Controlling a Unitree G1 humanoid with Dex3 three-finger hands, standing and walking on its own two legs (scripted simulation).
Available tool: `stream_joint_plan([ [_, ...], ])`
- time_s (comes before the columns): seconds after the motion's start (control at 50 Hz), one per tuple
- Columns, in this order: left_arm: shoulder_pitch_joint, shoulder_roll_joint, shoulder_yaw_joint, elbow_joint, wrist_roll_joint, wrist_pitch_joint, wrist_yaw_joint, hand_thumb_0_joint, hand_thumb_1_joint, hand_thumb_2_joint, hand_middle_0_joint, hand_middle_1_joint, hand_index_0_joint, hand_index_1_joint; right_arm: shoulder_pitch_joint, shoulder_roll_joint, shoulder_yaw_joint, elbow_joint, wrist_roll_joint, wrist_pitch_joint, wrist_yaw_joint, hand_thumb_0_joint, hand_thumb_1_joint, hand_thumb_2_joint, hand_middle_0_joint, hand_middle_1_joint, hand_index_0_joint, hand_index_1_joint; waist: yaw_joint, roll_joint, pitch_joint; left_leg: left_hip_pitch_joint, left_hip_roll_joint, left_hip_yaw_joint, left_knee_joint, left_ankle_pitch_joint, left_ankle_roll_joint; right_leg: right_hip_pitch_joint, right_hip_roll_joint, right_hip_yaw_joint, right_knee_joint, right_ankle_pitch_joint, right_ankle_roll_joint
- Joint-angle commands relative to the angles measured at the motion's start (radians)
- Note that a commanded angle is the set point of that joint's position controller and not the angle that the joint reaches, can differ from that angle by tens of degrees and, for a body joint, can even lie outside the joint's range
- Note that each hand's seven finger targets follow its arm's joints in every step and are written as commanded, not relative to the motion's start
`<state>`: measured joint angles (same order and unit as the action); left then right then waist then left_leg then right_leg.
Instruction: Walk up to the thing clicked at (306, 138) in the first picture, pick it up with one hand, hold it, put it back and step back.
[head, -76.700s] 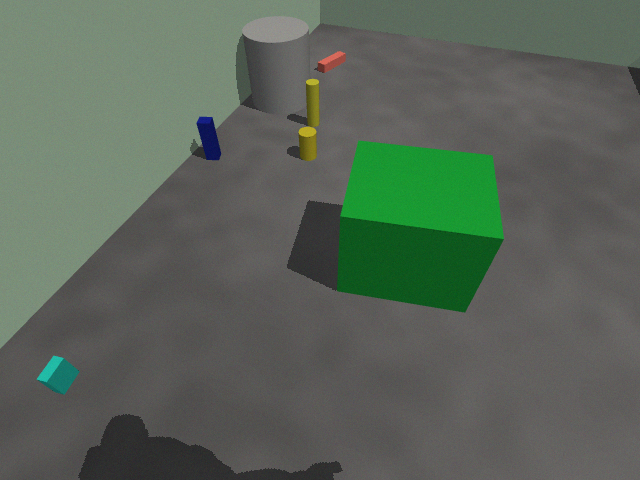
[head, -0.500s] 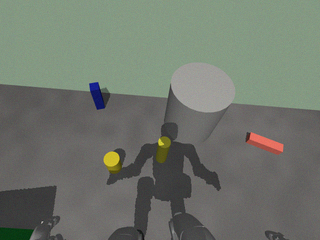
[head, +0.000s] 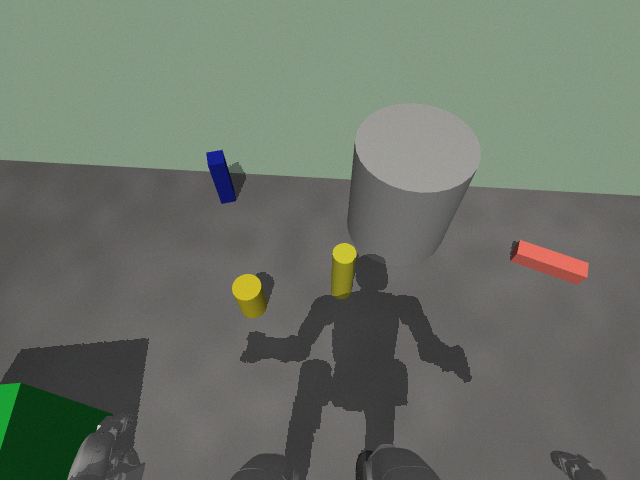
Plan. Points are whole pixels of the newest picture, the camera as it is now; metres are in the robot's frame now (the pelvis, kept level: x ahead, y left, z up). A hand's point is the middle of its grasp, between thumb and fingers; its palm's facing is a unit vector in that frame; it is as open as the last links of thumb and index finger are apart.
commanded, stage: step back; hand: left
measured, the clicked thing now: (250, 296) +0.63 +0.25 -0.69
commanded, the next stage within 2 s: none
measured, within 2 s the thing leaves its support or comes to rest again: neither
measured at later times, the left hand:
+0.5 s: hand out of the picture -0.07 +0.24 -0.16, palm faces -0.06 -0.91 -0.41, open 7.4 cm
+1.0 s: hand out of the picture -0.20 +0.21 -0.15, palm faces +0.04 -0.94 -0.35, open 7.4 cm
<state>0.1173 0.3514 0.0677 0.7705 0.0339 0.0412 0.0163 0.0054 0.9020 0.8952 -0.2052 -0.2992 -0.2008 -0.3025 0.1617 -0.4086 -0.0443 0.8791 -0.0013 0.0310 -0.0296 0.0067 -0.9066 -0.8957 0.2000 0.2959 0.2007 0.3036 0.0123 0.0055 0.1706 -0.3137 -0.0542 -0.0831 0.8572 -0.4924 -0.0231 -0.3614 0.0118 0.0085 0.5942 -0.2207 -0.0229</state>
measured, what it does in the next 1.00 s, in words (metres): walks backwards: left foot, then right foot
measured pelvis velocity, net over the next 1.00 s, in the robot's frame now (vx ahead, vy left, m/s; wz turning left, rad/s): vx -0.31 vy -0.05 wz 0.03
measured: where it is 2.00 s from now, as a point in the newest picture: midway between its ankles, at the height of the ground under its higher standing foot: outside the picture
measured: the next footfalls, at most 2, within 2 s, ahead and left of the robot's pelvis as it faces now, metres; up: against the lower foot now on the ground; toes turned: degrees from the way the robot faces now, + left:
left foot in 0.04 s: +0.00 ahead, +0.12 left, +0.00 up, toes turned -2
right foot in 0.46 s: -0.13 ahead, -0.16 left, +0.00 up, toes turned +0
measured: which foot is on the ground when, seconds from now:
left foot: up 0.00-0.02, down 0.04-0.50, up 0.52-0.80, down 0.82-1.00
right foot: down 0.00-0.08, up 0.10-0.44, down 0.46-0.84, up 0.86-1.00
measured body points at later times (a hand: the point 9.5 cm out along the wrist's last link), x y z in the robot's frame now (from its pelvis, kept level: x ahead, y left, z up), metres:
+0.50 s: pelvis -0.16 -0.03 -0.01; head -0.10 -0.05 +0.43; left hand -0.06 +0.28 -0.13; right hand -0.03 -0.36 -0.12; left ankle -0.04 +0.11 -0.72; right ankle -0.17 -0.16 -0.73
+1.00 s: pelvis -0.31 -0.05 +0.00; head -0.26 -0.03 +0.45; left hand -0.20 +0.26 -0.12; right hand -0.22 -0.36 -0.11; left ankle -0.28 +0.07 -0.73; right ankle -0.33 -0.19 -0.64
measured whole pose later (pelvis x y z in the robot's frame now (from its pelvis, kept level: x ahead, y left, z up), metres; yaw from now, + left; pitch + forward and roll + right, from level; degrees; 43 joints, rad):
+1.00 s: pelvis -0.31 -0.05 +0.00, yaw +2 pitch -2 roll -1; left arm 0.12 0.38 0.07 0.81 0.01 0.08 0.01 0.01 0.90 0.90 -0.20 -0.30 -0.20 -0.30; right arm 0.20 -0.35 -0.03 0.86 -0.05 0.03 -0.02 0.01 -0.90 -0.90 0.20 0.30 0.21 0.30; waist 0.00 -0.03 0.16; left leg -0.31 0.01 -0.04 0.60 -0.27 0.01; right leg -0.49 0.11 0.13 1.21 -0.51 -0.01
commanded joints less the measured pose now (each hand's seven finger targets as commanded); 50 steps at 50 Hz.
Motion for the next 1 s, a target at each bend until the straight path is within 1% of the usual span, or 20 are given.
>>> stream_joint_plan([
  [0.0, 0.026, 0.247, 0.066, -0.083, -0.010, 0.010, 0.005, 0.000, 0.900, 0.900, -0.200, -0.300, -0.200, -0.300, 0.091, -0.136, -0.055, -0.053, -0.020, -0.038, -0.005, 0.000, -0.900, -0.900, 0.200, 0.300, 0.200, 0.300, -0.009, -0.150, -0.276, 0.050, 0.018, 0.088, -0.481, 0.298, 0.020, 0.310, -0.170, 0.163, 0.058, 0.417, -0.123],
  [0.04, 0.044, 0.198, 0.052, -0.098, -0.015, 0.020, -0.003, 0.000, 0.900, 0.900, -0.200, -0.300, -0.200, -0.300, 0.083, -0.223, -0.087, -0.064, -0.047, -0.040, -0.002, 0.000, -0.900, -0.900, 0.200, 0.300, 0.200, 0.300, 0.002, 0.034, -0.280, 0.237, 0.218, -0.188, -0.493, 0.456, 0.091, 0.000, -0.063, 0.114, 0.157, 0.055, -0.036],
  [0.06, -0.004, 0.201, 0.057, -0.109, -0.017, 0.015, 0.003, 0.000, 0.900, 0.900, -0.200, -0.300, -0.200, -0.300, 0.025, -0.322, -0.101, -0.086, -0.048, -0.036, 0.007, 0.000, -0.900, -0.900, 0.200, 0.300, 0.200, 0.300, -0.015, 0.239, -0.212, 0.152, 0.410, -0.407, -0.535, 0.528, 0.222, -0.137, 0.084, 0.032, 0.318, -0.351, 0.007],
  [0.08, -0.082, 0.232, 0.073, -0.112, 0.001, 0.013, 0.016, 0.000, 0.900, 0.900, -0.200, -0.300, -0.200, -0.300, 0.023, -0.354, -0.111, -0.100, -0.045, -0.038, 0.005, 0.000, -0.900, -0.900, 0.200, 0.300, 0.200, 0.300, -0.080, 0.257, -0.176, -0.007, 0.490, -0.496, -0.556, 0.513, 0.330, -0.074, 0.066, 0.153, 0.497, -0.440, 0.021],
  [0.1, -0.074, 0.254, 0.079, -0.097, 0.002, 0.015, 0.013, 0.000, 0.900, 0.900, -0.200, -0.300, -0.200, -0.300, -0.011, -0.325, -0.105, -0.103, -0.044, -0.044, -0.003, 0.000, -0.900, -0.900, 0.200, 0.300, 0.200, 0.300, -0.055, 0.205, -0.147, -0.039, 0.480, -0.457, -0.545, 0.522, 0.337, -0.066, 0.061, 0.201, 0.609, -0.398, 0.018],
  [0.16, 0.064, 0.218, 0.076, -0.041, -0.022, 0.016, 0.001, 0.000, 0.900, 0.900, -0.200, -0.300, -0.200, -0.300, -0.081, -0.214, -0.072, -0.122, -0.042, -0.046, -0.009, 0.000, -0.900, -0.900, 0.200, 0.300, 0.200, 0.300, 0.038, 0.109, -0.148, 0.082, 0.282, -0.139, -0.444, 0.685, 0.217, -0.158, 0.117, 0.215, 0.697, -0.259, 0.007],
  [0.3, 0.044, 0.197, 0.070, -0.055, -0.009, -0.002, -0.001, 0.000, 0.900, 0.900, -0.200, -0.300, -0.200, -0.300, 0.037, -0.212, -0.084, -0.125, -0.028, -0.038, -0.010, 0.000, -0.900, -0.900, 0.200, 0.300, 0.200, 0.300, -0.052, 0.159, -0.228, 0.301, 0.305, -0.131, -0.358, 0.718, 0.275, -0.144, 0.053, 0.136, 0.406, -0.300, 0.074],
  [0.42, 0.217, 0.202, 0.072, 0.050, -0.005, -0.017, -0.010, 0.000, 0.900, 0.900, -0.200, -0.300, -0.200, -0.300, -0.076, -0.247, -0.080, -0.163, -0.020, -0.002, 0.003, 0.000, -0.900, -0.900, 0.200, 0.300, 0.200, 0.300, 0.034, 0.173, -0.292, 0.070, 0.250, -0.072, -0.235, 0.523, 0.178, 0.219, 0.017, 0.002, -0.173, -0.007, 0.014],
  [0.46, 0.183, 0.320, 0.106, 0.029, 0.020, -0.022, -0.013, 0.000, 0.900, 0.900, -0.200, -0.300, -0.200, -0.300, -0.037, -0.158, -0.057, -0.174, -0.005, 0.004, 0.003, 0.000, -0.900, -0.900, 0.200, 0.300, 0.200, 0.300, 0.022, -0.144, -0.236, -0.258, 0.034, -0.035, -0.034, 0.075, 0.061, 0.289, -0.187, 0.367, -0.223, -0.046, -0.069],
  [0.48, 0.102, 0.420, 0.123, -0.017, 0.017, -0.014, -0.014, 0.000, 0.900, 0.900, -0.200, -0.300, -0.200, -0.300, -0.079, -0.158, -0.067, -0.186, -0.004, 0.005, -0.018, 0.000, -0.900, -0.900, 0.200, 0.300, 0.200, 0.300, 0.062, -0.305, -0.186, -0.215, -0.046, -0.027, 0.197, -0.143, 0.021, 0.014, -0.390, 0.547, -0.297, -0.061, -0.239],
  [0.5, 0.012, 0.424, 0.120, -0.050, 0.015, -0.018, -0.008, 0.000, 0.900, 0.900, -0.200, -0.300, -0.200, -0.300, -0.060, -0.207, -0.087, -0.161, -0.004, 0.007, -0.022, 0.000, -0.900, -0.900, 0.200, 0.300, 0.200, 0.300, 0.033, -0.317, -0.110, -0.123, 0.007, -0.082, 0.334, -0.135, 0.016, -0.181, -0.439, 0.615, -0.346, -0.124, -0.275],
  [0.56, -0.099, 0.267, 0.081, -0.069, 0.009, -0.021, 0.002, 0.000, 0.900, 0.900, -0.200, -0.300, -0.200, -0.300, 0.028, -0.193, -0.069, -0.089, 0.002, 0.005, -0.007, 0.000, -0.900, -0.900, 0.200, 0.300, 0.200, 0.300, -0.041, -0.140, -0.069, -0.155, -0.070, -0.080, 0.393, 0.037, 0.022, -0.081, -0.217, 0.227, -0.210, 0.083, -0.154],
  [0.66, 0.047, 0.237, 0.078, -0.057, 0.016, -0.014, 0.015, 0.000, 0.900, 0.900, -0.200, -0.300, -0.200, -0.300, 0.021, -0.146, -0.038, -0.104, -0.006, -0.021, -0.013, 0.000, -0.900, -0.900, 0.200, 0.300, 0.200, 0.300, 0.041, -0.191, -0.175, -0.236, -0.039, -0.015, 0.125, -0.021, -0.007, 0.274, -0.204, 0.195, -0.106, 0.297, -0.167],
  [0.74, 0.032, 0.248, 0.076, -0.077, 0.000, 0.002, 0.021, 0.000, 0.900, 0.900, -0.200, -0.300, -0.200, -0.300, 0.096, -0.143, -0.048, -0.084, -0.024, -0.033, -0.010, 0.000, -0.900, -0.900, 0.200, 0.300, 0.200, 0.300, 0.019, -0.206, -0.270, -0.088, 0.036, 0.047, -0.273, 0.068, 0.022, 0.357, -0.249, 0.198, 0.019, 0.438, -0.159],
  [0.78, 0.021, 0.246, 0.060, -0.087, -0.008, 0.019, 0.010, 0.000, 0.900, 0.900, -0.200, -0.300, -0.200, -0.300, 0.154, -0.152, -0.065, -0.052, -0.031, -0.032, -0.008, 0.000, -0.900, -0.900, 0.200, 0.300, 0.200, 0.300, -0.001, -0.157, -0.276, 0.091, 0.021, 0.074, -0.482, 0.331, 0.038, 0.213, -0.201, 0.157, 0.090, 0.340, -0.101],
  [0.8, 0.044, 0.214, 0.049, -0.093, -0.012, 0.023, 0.006, 0.000, 0.900, 0.900, -0.200, -0.300, -0.200, -0.300, 0.139, -0.207, -0.081, -0.058, -0.044, -0.030, -0.008, 0.000, -0.900, -0.900, 0.200, 0.300, 0.200, 0.300, 0.006, -0.022, -0.278, 0.187, 0.155, -0.128, -0.477, 0.405, 0.084, 0.032, -0.133, 0.124, 0.163, 0.134, -0.050],
  [0.82, 0.048, 0.178, 0.041, -0.093, -0.020, 0.022, 0.005, 0.000, 0.900, 0.900, -0.200, -0.300, -0.200, -0.300, 0.081, -0.300, -0.096, -0.077, -0.050, -0.024, -0.003, 0.000, -0.900, -0.900, 0.200, 0.300, 0.200, 0.300, 0.024, 0.205, -0.242, 0.228, 0.355, -0.384, -0.508, 0.534, 0.188, -0.187, 0.034, 0.000, 0.345, -0.286, 0.000],
  [0.84, -0.049, 0.232, 0.064, -0.107, -0.012, 0.020, 0.022, 0.000, 0.900, 0.900, -0.200, -0.300, -0.200, -0.300, 0.065, -0.374, -0.105, -0.106, -0.047, -0.024, 0.003, 0.000, -0.900, -0.900, 0.200, 0.300, 0.200, 0.300, -0.053, 0.260, -0.228, 0.031, 0.483, -0.502, -0.523, 0.555, 0.334, -0.102, 0.035, 0.090, 0.509, -0.462, 0.019],
  [0.9, -0.007, 0.227, 0.068, -0.050, -0.024, 0.026, 0.008, 0.000, 0.900, 0.900, -0.200, -0.300, -0.200, -0.300, -0.050, -0.230, -0.068, -0.113, -0.055, -0.034, -0.010, 0.000, -0.900, -0.900, 0.200, 0.300, 0.200, 0.300, 0.020, 0.112, -0.163, 0.001, 0.306, -0.197, -0.451, 0.683, 0.255, -0.091, 0.084, 0.200, 0.709, -0.313, 0.003],
  [0.98, 0.072, 0.211, 0.062, -0.017, -0.017, 0.015, 0.003, 0.000, 0.900, 0.900, -0.200, -0.300, -0.200, -0.300, -0.044, -0.197, -0.061, -0.119, -0.037, -0.023, -0.003, 0.000, -0.900, -0.900, 0.200, 0.300, 0.200, 0.300, 0.023, 0.133, -0.163, 0.091, 0.268, -0.119, -0.405, 0.642, 0.237, -0.103, 0.074, 0.137, 0.582, -0.285, 0.039],
])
